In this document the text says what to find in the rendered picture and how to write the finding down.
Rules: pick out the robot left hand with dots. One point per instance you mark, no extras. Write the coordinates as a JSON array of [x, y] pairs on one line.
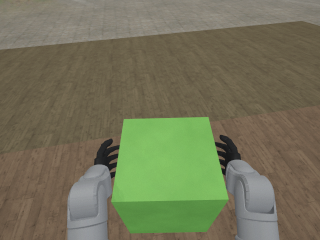
[[102, 157]]

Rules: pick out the robot right forearm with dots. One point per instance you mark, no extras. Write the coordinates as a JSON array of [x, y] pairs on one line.
[[254, 200]]

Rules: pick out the carton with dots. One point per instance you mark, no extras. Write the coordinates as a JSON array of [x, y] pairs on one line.
[[168, 176]]

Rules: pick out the robot right hand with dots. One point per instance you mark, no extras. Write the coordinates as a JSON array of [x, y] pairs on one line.
[[231, 152]]

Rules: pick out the robot left forearm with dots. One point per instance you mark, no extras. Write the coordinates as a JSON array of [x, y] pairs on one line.
[[87, 211]]

